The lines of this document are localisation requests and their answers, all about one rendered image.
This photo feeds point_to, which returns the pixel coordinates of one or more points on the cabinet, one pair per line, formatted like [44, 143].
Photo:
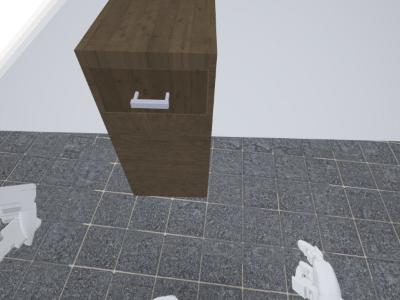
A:
[161, 154]

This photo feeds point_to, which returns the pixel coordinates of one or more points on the drawer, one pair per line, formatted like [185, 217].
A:
[187, 88]

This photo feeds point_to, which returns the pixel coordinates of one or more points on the handle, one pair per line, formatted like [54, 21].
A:
[150, 103]

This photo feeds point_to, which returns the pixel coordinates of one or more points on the right robot hand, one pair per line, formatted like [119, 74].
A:
[320, 278]

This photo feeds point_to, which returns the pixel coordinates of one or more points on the left robot hand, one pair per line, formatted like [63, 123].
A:
[17, 207]

